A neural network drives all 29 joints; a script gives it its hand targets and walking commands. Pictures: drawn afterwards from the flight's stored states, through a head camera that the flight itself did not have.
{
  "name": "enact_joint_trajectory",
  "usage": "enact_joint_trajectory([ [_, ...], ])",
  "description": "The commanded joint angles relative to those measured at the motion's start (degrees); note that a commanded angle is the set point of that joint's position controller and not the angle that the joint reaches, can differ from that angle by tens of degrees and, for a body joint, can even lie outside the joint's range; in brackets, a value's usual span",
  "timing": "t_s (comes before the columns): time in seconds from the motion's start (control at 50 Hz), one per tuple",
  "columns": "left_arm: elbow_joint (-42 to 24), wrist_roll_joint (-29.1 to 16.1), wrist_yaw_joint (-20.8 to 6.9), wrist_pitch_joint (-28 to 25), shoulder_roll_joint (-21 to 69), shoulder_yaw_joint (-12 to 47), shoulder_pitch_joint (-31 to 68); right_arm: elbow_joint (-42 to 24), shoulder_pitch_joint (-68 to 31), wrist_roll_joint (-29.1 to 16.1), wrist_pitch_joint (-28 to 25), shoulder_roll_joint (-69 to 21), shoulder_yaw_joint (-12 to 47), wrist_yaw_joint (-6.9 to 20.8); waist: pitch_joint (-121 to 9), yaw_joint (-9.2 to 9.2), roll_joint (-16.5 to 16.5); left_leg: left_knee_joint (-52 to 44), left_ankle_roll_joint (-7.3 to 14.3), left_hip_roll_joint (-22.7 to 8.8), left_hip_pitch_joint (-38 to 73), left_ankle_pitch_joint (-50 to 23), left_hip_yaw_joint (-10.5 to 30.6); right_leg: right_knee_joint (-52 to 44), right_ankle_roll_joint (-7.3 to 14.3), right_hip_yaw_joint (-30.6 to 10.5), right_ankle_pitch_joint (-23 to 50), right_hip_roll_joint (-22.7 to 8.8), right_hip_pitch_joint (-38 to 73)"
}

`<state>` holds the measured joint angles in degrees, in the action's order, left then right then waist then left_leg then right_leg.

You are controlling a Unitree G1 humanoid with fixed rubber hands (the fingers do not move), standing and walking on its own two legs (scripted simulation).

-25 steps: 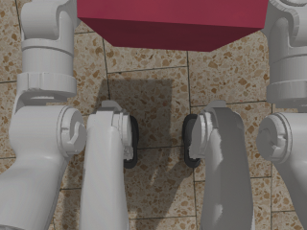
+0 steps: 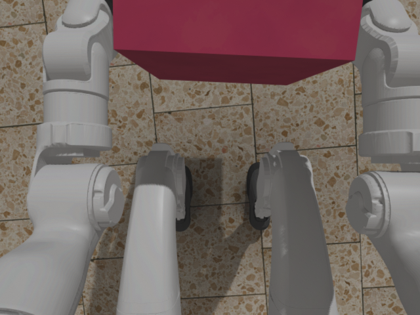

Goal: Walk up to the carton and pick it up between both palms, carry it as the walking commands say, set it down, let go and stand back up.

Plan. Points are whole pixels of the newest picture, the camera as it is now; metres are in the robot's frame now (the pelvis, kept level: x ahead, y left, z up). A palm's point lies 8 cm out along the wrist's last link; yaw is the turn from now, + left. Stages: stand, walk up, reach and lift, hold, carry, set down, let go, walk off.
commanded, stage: reach and lift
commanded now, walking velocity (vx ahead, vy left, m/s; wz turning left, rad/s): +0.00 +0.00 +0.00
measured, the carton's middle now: (230, 2) +0.57 -0.01 -0.11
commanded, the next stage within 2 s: none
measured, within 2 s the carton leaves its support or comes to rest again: neither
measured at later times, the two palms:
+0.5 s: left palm out of the picture +0.51 +0.17 +0.02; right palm (410, 0) +0.50 -0.18 +0.01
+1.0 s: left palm out of the picture +0.48 +0.17 +0.08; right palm out of the picture +0.46 -0.18 +0.07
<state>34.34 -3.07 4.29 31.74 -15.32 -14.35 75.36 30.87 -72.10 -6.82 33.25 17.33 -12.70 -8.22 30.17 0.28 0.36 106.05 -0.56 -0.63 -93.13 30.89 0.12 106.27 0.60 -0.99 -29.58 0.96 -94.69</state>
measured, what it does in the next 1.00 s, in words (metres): rises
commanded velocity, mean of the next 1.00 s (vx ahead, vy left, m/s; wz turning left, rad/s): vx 0.00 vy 0.00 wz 0.00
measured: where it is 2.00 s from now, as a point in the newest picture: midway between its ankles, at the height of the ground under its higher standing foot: (219, 208)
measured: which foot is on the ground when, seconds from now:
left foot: down 0.00-1.00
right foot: down 0.00-1.00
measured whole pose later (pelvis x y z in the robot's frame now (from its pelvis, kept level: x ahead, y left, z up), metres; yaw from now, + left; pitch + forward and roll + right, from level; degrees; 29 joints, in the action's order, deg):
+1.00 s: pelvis -0.01 +0.00 +0.12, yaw -1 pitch +8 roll +1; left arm 30.4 -0.6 3.5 31.7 -9.1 -16.0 60.4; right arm 27.5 -56.3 -5.6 32.2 12.5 -12.6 -7.5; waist 30.0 0.3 0.5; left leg 80.8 -0.8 1.5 -64.1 24.3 1.2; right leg 80.9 0.1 -1.6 -23.1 1.1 -65.3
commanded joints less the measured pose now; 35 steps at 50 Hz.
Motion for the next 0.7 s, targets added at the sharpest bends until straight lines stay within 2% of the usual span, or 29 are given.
enact_joint_trajectory([
  [0.0, -17.1, -11.75, -15.66, -2.45, 61.75, 27.2, 38.8, -18.68, -49.33, -7.87, -3.14, -67.22, 30.69, 16.32, -152.43, 3.31, 5.41, -19.5, 0.88, 10.51, 43.0, -23.15, -3.17, -20.6, -2.2, 0.21, 24.63, 7.88, 59.9],
  [0.02, -14.55, -10.66, -15.9, -2.74, 59.67, 25.77, 37.62, -19.6, -50.88, -7.73, -3.37, -67.75, 31.29, 16.28, -149.52, 5.41, 7.45, -20.17, 1.52, 10.45, 40.28, -20.11, -3.24, -21.08, -2.74, 0.02, 21.71, 7.7, 59.77],
  [0.06, -3.82, -8.71, -16.7, -2.35, 60.14, 21.99, 34.55, -14.82, -52.51, -6.21, -3.74, -65.34, 29.33, 17.07, -135.75, 6.52, 7.35, -22.98, 1.81, 10.25, 35.38, -13.13, -3.75, -23.72, -2.24, -0.12, 13.21, 6.69, 54.42],
  [0.08, -12.21, -11.26, -16.91, -3.31, 61.72, 24.61, 38.66, -16.11, -51.69, -6.66, -3.75, -67.23, 30.08, 17.26, -141.34, 4.27, 7.58, -23.61, 1.56, 10.63, 38.05, -14.89, -3.58, -25.21, -2.18, -0.24, 15.73, 6.62, 58.94],
  [0.1, -12.22, -11.84, -17.03, -3.27, 62.13, 26.28, 39.02, -15.02, -51.04, -6.27, -3.55, -68.3, 30.47, 17.28, -141.14, 2.87, 7.3, -24.06, 1.49, 10.31, 39.95, -14.6, -2.37, -24.67, -2.45, 0.46, 16.68, 6.48, 58.54],
  [0.12, -8.26, -10.33, -16.93, -3.04, 62.93, 25.07, 38.13, -17.46, -57.84, -8.46, -4.74, -66.39, 31.03, 17.47, -141.23, 5.19, 5.62, -23.76, 1.87, 10.08, 37.94, -12.16, -2.87, -24.7, -1.98, 0.1, 13.23, 6.55, 55.74],
  [0.14, -13.78, -12.7, -16.95, -3.24, 63.99, 28.07, 41.03, -23.06, -56.97, -9.5, -4.5, -66.94, 33.86, 17.12, -150.93, 4.71, 5.97, -24.07, 1.55, 10.7, 44.08, -16.3, -3.69, -24.96, -2.0, 0.39, 17.35, 7.04, 63.08],
  [0.18, -16.49, -12.4, -16.48, -2.78, 60.4, 25.75, 42.73, -26.46, -61.15, -10.68, -3.7, -66.24, 34.38, 16.71, -153.54, 6.57, 7.21, -24.07, 1.82, 10.82, 43.87, -17.13, -3.73, -26.29, -2.52, -0.57, 17.31, 6.87, 65.43],
  [0.2, -15.07, -12.98, -16.49, -2.93, 59.59, 26.6, 44.52, -17.38, -55.03, -9.13, -3.25, -66.42, 30.64, 16.74, -146.66, 3.12, 7.04, -25.45, 1.49, 10.2, 41.9, -15.5, -2.56, -25.88, -2.16, 0.27, 17.41, 6.33, 61.43],
  [0.24, -20.3, -14.06, -16.4, -2.18, 60.39, 27.59, 46.2, -25.42, -58.96, -10.08, -2.93, -66.59, 33.0, 16.33, -155.89, 4.23, 5.3, -26.75, 1.12, 10.43, 46.02, -14.95, -3.36, -27.98, -2.12, -0.54, 16.49, 6.66, 68.73],
  [0.26, -12.82, -12.08, -16.36, -2.04, 60.23, 24.7, 43.24, -22.99, -60.21, -10.05, -2.62, -66.2, 33.17, 15.87, -149.03, 5.66, 6.03, -26.4, 1.4, 10.42, 40.37, -11.35, -3.92, -28.36, -2.06, -1.26, 12.43, 6.43, 66.17],
  [0.28, -16.08, -12.41, -16.29, -2.15, 58.69, 23.54, 43.79, -25.65, -62.48, -11.73, -2.44, -68.46, 34.89, 15.6, -152.26, 8.51, 8.87, -27.28, 2.11, 10.53, 42.05, -12.02, -4.1, -30.41, -2.56, -3.06, 11.43, 6.16, 70.76],
  [0.3, -17.07, -13.06, -16.06, -1.74, 57.4, 25.03, 48.97, -26.53, -63.49, -11.47, -1.78, -67.36, 33.19, 15.42, -152.3, 5.04, 8.95, -28.59, 2.03, 10.27, 41.88, -8.7, -3.71, -30.54, -2.76, -1.38, 9.36, 6.2, 70.0],
  [0.32, -16.32, -11.94, -16.1, -1.65, 57.36, 23.6, 47.79, -25.78, -63.64, -11.59, -1.87, -67.01, 33.09, 15.89, -150.07, 6.71, 7.97, -28.67, 1.97, 10.17, 42.65, -7.52, -3.83, -32.08, -2.37, -2.41, 6.35, 6.2, 69.13],
  [0.34, -15.08, -11.98, -16.23, -1.42, 57.96, 23.4, 48.36, -20.42, -59.93, -10.34, -1.21, -68.36, 31.05, 16.14, -148.73, 5.31, 9.28, -30.85, 2.08, 9.93, 43.85, -7.06, -3.46, -32.75, -2.57, -1.2, 6.29, 6.02, 69.29],
  [0.36, -5.19, -10.23, -17.14, -0.84, 60.89, 21.44, 43.84, -14.84, -57.89, -7.52, -1.73, -66.25, 27.22, 16.8, -137.3, 3.2, 7.06, -30.85, 1.55, 9.67, 38.53, -1.21, -3.43, -32.73, -1.95, -0.62, 1.71, 5.38, 62.26],
  [0.38, -5.7, -9.85, -17.53, -1.82, 58.59, 19.59, 45.31, -11.39, -58.0, -7.6, -1.99, -67.2, 26.35, 17.0, -132.71, 5.5, 6.29, -31.24, 2.04, 9.53, 36.28, -0.18, -3.72, -33.93, -1.55, -2.6, -1.35, 4.96, 59.54],
  [0.4, -9.28, -10.27, -17.96, -1.95, 60.5, 21.75, 47.36, -14.81, -58.02, -7.85, -2.52, -68.35, 27.58, 17.5, -138.93, 3.75, 7.99, -32.86, 2.34, 9.6, 41.09, -0.21, -2.79, -36.24, -1.93, -1.95, -0.98, 4.77, 64.72],
  [0.42, -9.36, -9.17, -17.64, -2.16, 60.5, 21.31, 48.05, -15.97, -60.83, -9.11, -2.96, -67.55, 27.54, 17.86, -138.48, 5.93, 4.64, -31.78, 2.35, 9.59, 40.65, -1.0, -3.68, -35.02, -1.2, -2.31, -0.67, 4.8, 61.14],
  [0.46, -7.15, -10.31, -18.32, -1.96, 60.65, 21.45, 46.57, -8.83, -54.58, -6.7, -1.78, -69.26, 25.96, 18.69, -134.86, 2.91, 7.49, -34.58, 2.2, 9.22, 42.11, 0.91, -2.65, -37.32, -1.92, -1.6, -2.78, 4.67, 61.54],
  [0.48, -11.26, -11.18, -18.48, -2.17, 62.84, 24.81, 46.53, -11.79, -54.47, -8.26, -2.4, -70.93, 27.94, 18.99, -142.99, 3.82, 4.05, -36.21, 1.76, 8.98, 47.84, -3.85, -2.01, -36.45, -1.6, -0.76, 4.31, 4.89, 63.72],
  [0.5, -18.26, -14.81, -18.14, -2.26, 65.37, 29.03, 47.5, -20.34, -55.67, -9.1, -2.75, -69.22, 31.16, 18.4, -154.87, 1.18, 4.06, -34.93, 0.99, 9.73, 54.65, -12.59, -2.24, -36.03, -1.23, -0.13, 13.66, 6.04, 69.9],
  [0.52, -19.06, -13.92, -17.37, -2.44, 64.25, 28.13, 45.64, -22.24, -58.85, -11.03, -3.03, -69.03, 32.1, 18.08, -155.46, 3.44, 4.45, -34.57, 1.46, 10.1, 53.63, -15.32, -2.07, -35.13, -1.69, -0.56, 15.36, 6.1, 70.02],
  [0.56, -17.36, -13.33, -17.04, -2.02, 67.24, 28.89, 40.14, -18.21, -50.52, -8.32, -3.28, -68.11, 29.5, 18.55, -155.27, -0.02, 3.01, -33.79, 0.14, 10.09, 58.45, -18.97, -1.29, -34.76, -0.97, 0.59, 19.14, 6.52, 67.94],
  [0.58, -23.21, -14.01, -17.06, -2.25, 64.63, 29.29, 40.98, -22.42, -49.71, -10.48, -3.05, -69.4, 33.54, 18.44, -159.91, 3.21, 2.3, -33.69, 0.36, 9.77, 60.12, -23.26, -2.14, -34.65, -1.31, -0.54, 23.26, 6.63, 73.28],
  [0.6, -22.34, -13.97, -16.72, -2.12, 66.27, 30.6, 37.06, -21.59, -45.44, -8.84, -2.95, -68.94, 32.07, 18.35, -160.87, 0.05, 4.05, -33.36, -0.05, 9.97, 62.82, -28.54, -1.2, -34.3, -1.36, 0.5, 28.23, 7.11, 72.27],
  [0.64, -29.82, -14.47, -15.81, -2.15, 66.18, 31.76, 36.65, -32.38, -50.01, -11.67, -3.61, -67.8, 35.93, 17.76, -166.15, 3.01, 2.3, -34.24, 0.05, 10.09, 67.44, -32.69, -1.16, -34.44, -1.3, -0.33, 32.1, 7.73, 78.07],
  [0.66, -20.23, -12.36, -16.2, -1.07, 68.78, 30.05, 27.25, -29.65, -45.7, -8.88, -3.64, -67.47, 33.11, 17.75, -162.3, 1.38, 3.67, -34.07, 0.08, 10.11, 65.49, -33.08, -0.38, -34.81, -1.23, -0.34, 32.06, 7.58, 75.65],
  [0.68, -24.36, -13.66, -16.2, -0.96, 72.22, 33.58, 28.37, -31.84, -43.71, -9.03, -3.88, -67.28, 34.05, 17.61, -165.1, -0.49, 2.58, -34.56, -0.55, 10.29, 68.93, -35.45, -0.28, -35.69, -0.9, -0.28, 34.21, 7.9, 77.51],
])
